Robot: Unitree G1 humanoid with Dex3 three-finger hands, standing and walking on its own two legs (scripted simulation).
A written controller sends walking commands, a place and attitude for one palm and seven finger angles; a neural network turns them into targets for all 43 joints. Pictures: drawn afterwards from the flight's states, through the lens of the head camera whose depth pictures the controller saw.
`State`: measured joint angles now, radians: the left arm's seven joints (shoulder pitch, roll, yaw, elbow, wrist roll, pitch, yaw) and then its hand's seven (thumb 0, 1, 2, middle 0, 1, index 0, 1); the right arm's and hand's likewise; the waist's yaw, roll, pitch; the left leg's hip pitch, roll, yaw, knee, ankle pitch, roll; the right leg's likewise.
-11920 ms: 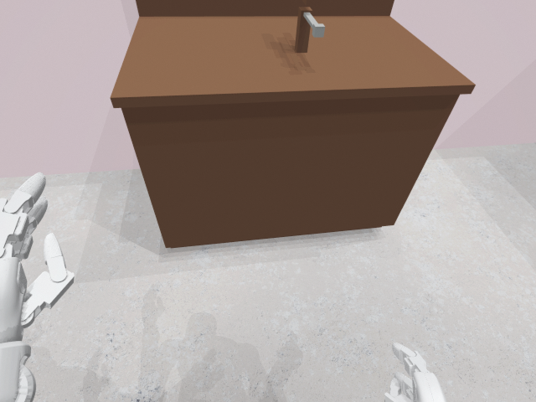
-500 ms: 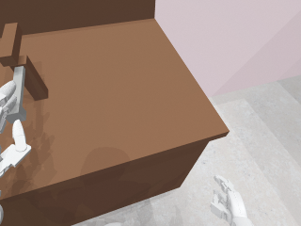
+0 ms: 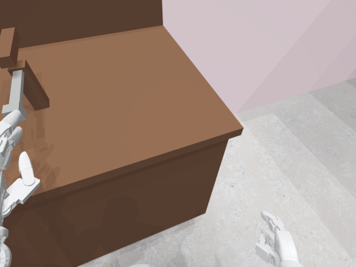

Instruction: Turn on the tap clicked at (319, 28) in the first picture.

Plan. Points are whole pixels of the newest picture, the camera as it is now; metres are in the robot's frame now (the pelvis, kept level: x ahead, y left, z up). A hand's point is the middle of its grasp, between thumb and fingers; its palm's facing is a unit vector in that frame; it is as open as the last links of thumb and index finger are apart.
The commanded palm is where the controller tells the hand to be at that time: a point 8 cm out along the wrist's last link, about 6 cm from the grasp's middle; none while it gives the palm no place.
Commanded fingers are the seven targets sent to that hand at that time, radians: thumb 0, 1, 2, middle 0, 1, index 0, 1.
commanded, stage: come to a stop and stand still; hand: left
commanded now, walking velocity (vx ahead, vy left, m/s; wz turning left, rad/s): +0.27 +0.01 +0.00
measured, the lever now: (14, 112) +0.34 +0.35 +0.17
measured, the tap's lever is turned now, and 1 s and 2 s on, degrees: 1 1 0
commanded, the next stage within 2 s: look again from close up in 0.88 s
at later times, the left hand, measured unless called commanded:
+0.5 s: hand (8, 183) +0.19 +0.26 +0.19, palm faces +0.38 -0.82 -0.42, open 7.4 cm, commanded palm +0.14 +0.30 +0.19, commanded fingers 0.00 0.90 0.90 -0.20 -0.30 -0.20 -0.30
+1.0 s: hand (21, 165) +0.21 +0.25 +0.20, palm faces +0.44 -0.79 -0.42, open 7.4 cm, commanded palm +0.16 +0.28 +0.19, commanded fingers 0.00 0.90 0.90 -0.20 -0.30 -0.20 -0.30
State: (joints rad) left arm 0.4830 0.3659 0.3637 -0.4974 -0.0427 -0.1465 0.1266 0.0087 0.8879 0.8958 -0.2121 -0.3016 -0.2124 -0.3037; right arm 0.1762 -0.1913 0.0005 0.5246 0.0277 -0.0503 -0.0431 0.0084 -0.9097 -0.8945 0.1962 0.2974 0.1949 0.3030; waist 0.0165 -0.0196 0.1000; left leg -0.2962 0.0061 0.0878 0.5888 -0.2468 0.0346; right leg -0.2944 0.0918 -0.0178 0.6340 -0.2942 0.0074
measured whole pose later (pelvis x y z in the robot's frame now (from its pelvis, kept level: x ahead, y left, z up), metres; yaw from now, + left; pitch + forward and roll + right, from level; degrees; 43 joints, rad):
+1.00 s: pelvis +0.01 +0.00 +0.01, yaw +1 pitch -2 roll +0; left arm 0.43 0.43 0.39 -0.53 -0.06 -0.18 0.15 0.01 0.88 0.90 -0.21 -0.30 -0.21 -0.30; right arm 0.22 -0.23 0.01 0.56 0.04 -0.08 -0.06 0.01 -0.91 -0.89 0.20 0.30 0.19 0.30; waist 0.03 0.00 0.08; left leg -0.21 0.03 -0.01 0.53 -0.29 -0.02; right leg -0.26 0.01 -0.10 0.48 -0.19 -0.04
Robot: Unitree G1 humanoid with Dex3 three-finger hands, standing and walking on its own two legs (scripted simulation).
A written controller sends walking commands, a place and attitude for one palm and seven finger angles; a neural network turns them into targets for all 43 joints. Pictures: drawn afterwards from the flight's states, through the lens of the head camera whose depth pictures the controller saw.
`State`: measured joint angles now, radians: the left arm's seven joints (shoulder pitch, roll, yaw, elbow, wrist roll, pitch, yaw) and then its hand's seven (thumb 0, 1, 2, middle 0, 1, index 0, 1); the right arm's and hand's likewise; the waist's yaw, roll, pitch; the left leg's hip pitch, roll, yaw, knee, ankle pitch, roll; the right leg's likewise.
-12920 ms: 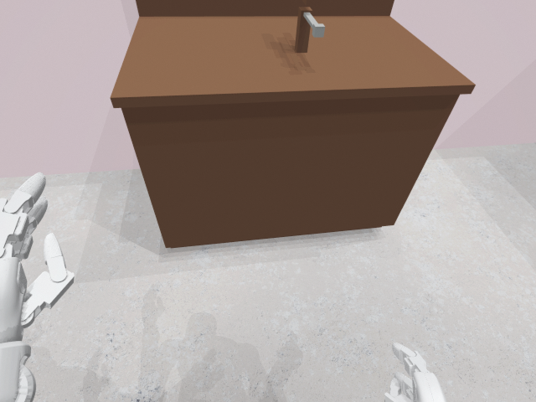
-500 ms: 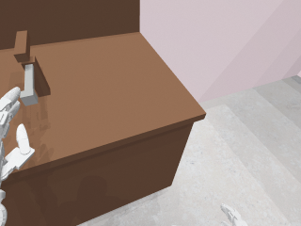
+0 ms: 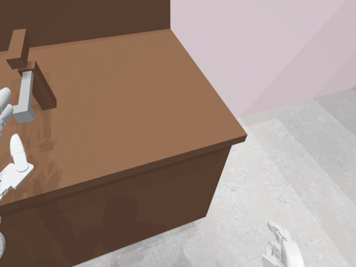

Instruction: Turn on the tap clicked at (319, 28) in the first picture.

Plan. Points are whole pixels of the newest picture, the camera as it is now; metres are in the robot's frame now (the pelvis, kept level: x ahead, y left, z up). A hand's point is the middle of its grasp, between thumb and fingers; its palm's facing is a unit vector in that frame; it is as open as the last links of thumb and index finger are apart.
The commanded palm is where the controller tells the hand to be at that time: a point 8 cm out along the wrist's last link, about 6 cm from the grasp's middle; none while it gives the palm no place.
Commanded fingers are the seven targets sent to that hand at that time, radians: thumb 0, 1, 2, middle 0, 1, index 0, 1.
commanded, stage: look again from close up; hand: left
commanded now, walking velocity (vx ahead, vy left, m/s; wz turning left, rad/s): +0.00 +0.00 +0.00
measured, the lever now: (23, 113) +0.35 +0.35 +0.16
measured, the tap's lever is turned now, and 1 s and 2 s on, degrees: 1 0 0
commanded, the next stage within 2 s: come to a stop and stand still in 0.26 s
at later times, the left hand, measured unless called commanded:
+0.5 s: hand (41, 152) +0.26 +0.27 +0.16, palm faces +0.31 -0.86 -0.40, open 7.4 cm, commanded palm +0.20 +0.30 +0.18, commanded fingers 0.00 0.90 0.90 -0.20 -0.30 -0.20 -0.30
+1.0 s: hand (19, 141) +0.26 +0.30 +0.18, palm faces +0.39 -0.81 -0.44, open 7.4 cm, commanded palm +0.18 +0.32 +0.18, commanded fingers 0.00 0.90 0.90 -0.20 -0.30 -0.20 -0.30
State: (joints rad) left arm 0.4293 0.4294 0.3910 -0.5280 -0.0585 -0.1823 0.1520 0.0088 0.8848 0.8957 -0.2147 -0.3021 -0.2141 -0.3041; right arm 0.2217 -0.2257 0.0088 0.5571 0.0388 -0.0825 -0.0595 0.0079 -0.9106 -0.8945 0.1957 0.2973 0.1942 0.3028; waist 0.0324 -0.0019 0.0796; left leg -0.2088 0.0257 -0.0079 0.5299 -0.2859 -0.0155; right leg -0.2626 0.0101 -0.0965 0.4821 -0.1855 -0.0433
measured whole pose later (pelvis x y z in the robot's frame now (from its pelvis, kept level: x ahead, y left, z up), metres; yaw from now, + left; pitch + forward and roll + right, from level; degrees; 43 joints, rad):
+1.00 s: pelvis +0.01 +0.04 +0.00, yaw -2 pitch -1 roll -1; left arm 0.25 0.42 0.39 -0.41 0.03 -0.18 0.07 0.01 0.89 0.90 -0.22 -0.31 -0.21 -0.30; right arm 0.21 -0.18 0.03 0.56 -0.01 -0.11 -0.02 0.01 -0.91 -0.89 0.20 0.30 0.20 0.30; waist 0.06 -0.03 0.08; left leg -0.19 -0.01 0.05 0.49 -0.29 0.04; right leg -0.25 -0.02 -0.04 0.42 -0.15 0.02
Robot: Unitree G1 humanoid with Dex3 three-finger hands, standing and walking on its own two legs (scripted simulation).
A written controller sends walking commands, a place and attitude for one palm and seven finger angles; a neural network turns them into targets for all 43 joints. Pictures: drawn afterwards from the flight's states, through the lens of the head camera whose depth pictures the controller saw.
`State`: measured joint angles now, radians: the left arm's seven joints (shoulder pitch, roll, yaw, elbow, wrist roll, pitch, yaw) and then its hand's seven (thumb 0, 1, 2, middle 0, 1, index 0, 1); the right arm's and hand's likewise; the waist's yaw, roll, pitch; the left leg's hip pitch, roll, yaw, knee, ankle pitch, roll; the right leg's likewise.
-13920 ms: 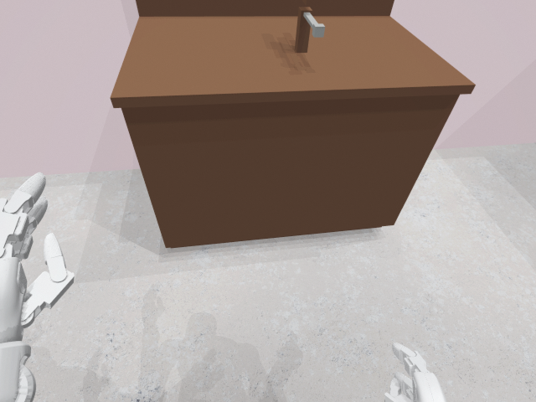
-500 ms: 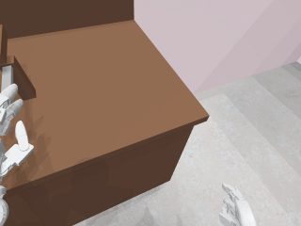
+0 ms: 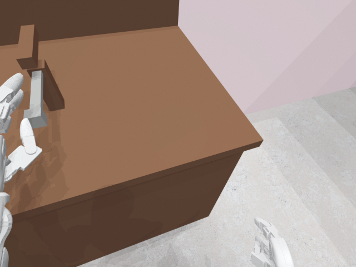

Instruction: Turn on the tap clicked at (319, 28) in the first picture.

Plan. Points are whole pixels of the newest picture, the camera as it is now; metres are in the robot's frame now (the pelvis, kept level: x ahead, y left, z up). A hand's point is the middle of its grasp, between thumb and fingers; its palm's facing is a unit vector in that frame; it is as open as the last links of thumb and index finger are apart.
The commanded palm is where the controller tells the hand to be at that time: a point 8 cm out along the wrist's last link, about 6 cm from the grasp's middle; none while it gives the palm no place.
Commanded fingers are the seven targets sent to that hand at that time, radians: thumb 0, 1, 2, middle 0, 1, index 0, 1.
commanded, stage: come to a stop and stand still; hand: left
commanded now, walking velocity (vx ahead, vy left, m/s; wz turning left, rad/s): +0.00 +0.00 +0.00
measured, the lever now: (35, 118) +0.32 +0.32 +0.16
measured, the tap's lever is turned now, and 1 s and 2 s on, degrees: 0 0 0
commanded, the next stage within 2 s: look again from close up in 0.54 s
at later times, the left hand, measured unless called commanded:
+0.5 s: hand (64, 162) +0.23 +0.22 +0.17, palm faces +0.34 -0.85 -0.40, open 7.4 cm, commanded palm +0.17 +0.26 +0.18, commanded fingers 0.00 0.90 0.90 -0.20 -0.30 -0.20 -0.30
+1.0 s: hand (50, 171) +0.22 +0.24 +0.15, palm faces +0.33 -0.87 -0.37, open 7.4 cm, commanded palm +0.16 +0.28 +0.18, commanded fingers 0.00 0.90 0.90 -0.20 -0.30 -0.20 -0.30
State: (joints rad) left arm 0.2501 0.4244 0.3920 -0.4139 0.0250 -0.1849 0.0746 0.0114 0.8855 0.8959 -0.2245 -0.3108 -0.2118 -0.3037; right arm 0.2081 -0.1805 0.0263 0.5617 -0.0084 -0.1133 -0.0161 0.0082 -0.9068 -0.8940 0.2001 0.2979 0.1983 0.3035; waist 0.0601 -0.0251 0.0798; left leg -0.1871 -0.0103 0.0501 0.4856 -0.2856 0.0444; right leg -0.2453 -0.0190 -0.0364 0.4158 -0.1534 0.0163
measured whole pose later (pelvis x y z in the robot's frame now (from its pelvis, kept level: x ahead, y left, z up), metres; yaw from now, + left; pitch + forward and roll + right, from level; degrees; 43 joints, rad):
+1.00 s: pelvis -0.01 +0.00 +0.00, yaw -2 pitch -3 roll -1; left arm 0.40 0.37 0.34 -0.45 -0.02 -0.21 0.08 0.01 0.89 0.90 -0.25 -0.32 -0.21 -0.30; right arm 0.22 -0.18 0.03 0.57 0.01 -0.12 0.00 0.01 -0.91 -0.89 0.20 0.30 0.20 0.30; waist 0.03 -0.04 0.08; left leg -0.15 -0.01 0.08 0.46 -0.27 0.05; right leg -0.22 -0.01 0.00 0.39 -0.13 0.02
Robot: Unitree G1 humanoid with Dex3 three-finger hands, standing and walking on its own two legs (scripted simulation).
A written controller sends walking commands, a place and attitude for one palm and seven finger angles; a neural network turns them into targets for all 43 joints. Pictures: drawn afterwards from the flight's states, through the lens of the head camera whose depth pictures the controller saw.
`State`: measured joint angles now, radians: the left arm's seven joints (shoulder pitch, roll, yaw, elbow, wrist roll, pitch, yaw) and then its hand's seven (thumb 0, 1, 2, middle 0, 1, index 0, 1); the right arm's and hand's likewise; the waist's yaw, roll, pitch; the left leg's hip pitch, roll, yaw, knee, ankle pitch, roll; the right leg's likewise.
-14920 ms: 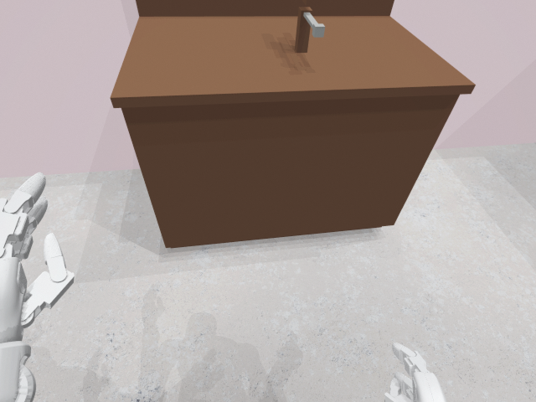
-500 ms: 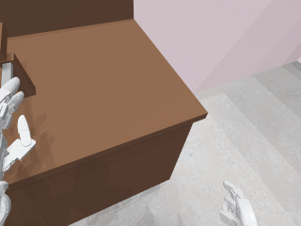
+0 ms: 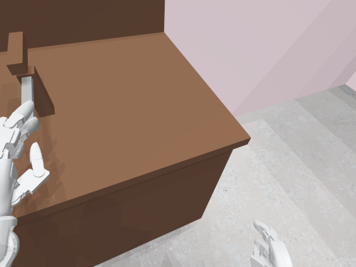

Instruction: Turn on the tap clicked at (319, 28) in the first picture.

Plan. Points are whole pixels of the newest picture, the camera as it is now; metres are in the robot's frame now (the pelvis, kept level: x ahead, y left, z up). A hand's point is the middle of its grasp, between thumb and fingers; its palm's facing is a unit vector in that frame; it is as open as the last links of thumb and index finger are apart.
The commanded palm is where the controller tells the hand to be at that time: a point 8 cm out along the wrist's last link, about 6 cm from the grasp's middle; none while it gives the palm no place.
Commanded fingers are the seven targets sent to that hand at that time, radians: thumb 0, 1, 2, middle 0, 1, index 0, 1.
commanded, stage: come to a stop and stand still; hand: left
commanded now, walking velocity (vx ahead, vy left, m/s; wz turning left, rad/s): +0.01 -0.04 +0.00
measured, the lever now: (28, 122) +0.32 +0.33 +0.15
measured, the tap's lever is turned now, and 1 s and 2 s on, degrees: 0 0 0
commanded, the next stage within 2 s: look again from close up in 0.90 s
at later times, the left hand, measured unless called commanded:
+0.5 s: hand (53, 186) +0.21 +0.24 +0.13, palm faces +0.35 -0.86 -0.38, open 7.4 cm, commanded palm +0.15 +0.27 +0.17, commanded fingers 0.00 0.90 0.90 -0.20 -0.30 -0.20 -0.30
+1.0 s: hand (52, 168) +0.23 +0.24 +0.15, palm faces +0.36 -0.85 -0.38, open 7.4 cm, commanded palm +0.17 +0.27 +0.17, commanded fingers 0.00 0.90 0.90 -0.20 -0.30 -0.20 -0.30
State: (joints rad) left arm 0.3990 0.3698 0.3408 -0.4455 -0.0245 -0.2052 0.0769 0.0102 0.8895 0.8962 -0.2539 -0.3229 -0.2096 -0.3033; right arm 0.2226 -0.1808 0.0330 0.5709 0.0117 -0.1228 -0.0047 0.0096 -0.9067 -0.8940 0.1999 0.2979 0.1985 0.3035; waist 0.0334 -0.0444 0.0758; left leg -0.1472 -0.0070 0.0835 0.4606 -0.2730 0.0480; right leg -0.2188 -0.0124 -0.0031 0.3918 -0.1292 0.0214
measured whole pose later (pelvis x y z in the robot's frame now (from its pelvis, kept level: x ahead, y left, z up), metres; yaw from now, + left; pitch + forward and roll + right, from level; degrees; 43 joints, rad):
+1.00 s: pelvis +0.01 -0.01 +0.00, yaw +0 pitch -2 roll -1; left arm 0.42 0.37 0.36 -0.47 -0.03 -0.23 0.08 0.01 0.89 0.90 -0.24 -0.31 -0.21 -0.30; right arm 0.20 -0.19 0.01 0.57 0.01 -0.14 -0.01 0.01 -0.91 -0.89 0.20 0.30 0.20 0.30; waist 0.03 -0.04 0.09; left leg -0.15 0.00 0.07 0.48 -0.29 0.03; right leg -0.23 0.00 -0.01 0.42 -0.15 0.01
